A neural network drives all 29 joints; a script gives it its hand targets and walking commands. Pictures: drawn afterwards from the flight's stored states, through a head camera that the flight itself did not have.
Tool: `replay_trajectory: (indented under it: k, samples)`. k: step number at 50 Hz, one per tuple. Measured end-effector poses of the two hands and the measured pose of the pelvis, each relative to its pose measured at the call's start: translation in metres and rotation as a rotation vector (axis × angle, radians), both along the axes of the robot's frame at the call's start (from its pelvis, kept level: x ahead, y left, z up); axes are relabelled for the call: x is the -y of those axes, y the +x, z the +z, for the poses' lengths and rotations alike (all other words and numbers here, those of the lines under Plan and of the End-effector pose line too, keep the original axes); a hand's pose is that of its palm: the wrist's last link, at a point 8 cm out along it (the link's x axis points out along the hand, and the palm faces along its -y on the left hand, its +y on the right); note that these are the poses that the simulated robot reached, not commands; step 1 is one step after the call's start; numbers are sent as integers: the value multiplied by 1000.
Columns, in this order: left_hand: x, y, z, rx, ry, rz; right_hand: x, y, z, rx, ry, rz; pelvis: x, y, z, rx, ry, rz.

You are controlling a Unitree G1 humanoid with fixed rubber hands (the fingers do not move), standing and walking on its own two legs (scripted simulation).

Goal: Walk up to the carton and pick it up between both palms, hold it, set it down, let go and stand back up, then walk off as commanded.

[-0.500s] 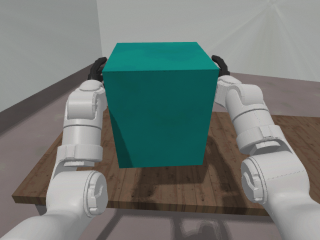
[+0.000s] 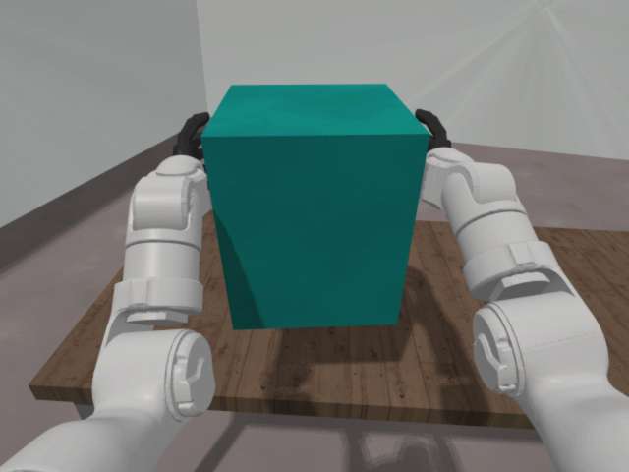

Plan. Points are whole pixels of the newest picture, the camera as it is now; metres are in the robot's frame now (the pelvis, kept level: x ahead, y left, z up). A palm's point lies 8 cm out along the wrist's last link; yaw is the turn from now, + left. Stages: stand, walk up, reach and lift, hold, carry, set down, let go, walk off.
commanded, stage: hold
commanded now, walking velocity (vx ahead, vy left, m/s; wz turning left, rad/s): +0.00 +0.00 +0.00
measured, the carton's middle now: (312, 202) +0.37 +0.00 +0.25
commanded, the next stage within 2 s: set down in 0.04 s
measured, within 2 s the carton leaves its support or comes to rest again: neither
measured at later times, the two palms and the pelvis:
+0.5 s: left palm (197, 170) +0.39 +0.15 +0.29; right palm (428, 165) +0.39 -0.14 +0.30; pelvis +0.01 +0.00 +0.00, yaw -2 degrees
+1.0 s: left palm (207, 205) +0.38 +0.14 +0.24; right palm (421, 206) +0.40 -0.15 +0.23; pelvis +0.01 -0.03 +0.00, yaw +0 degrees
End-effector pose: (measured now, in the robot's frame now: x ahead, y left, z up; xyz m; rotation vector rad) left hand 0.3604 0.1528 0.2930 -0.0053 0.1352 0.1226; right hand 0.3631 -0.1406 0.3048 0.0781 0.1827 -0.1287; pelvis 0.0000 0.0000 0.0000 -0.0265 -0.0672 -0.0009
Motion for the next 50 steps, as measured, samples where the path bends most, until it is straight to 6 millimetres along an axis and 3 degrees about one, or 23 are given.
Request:
replay_trajectory:
  k: [9, 19, 23, 33, 40, 50]
  samples:
    - [2, 7, -2, 14, -2, -27, 2, 0, 1, 11, -35, -16, -1, 2, 1, -7, 1, 0]
    - [10, 21, 20, 110, 3, -23, 10, 11, 23, 118, -1, -30, -3, 7, 1, 4, 9, -34]
    - [7, 24, 5, 82, 32, -2, 7, 21, 6, 97, 21, -7, -3, 9, 2, 50, 14, -33]
    - [-7, 22, -54, 53, 17, 53, -8, 33, -65, 76, -31, 54, 9, 13, 2, 78, 14, 3]
    - [-4, 14, -54, 97, 39, 94, -5, 35, -66, 127, -40, 84, 18, 10, 1, 57, 7, 12]
    - [12, 19, -53, 56, 32, 85, 11, 39, -75, 91, -43, 83, 28, 6, 1, 53, 24, 5]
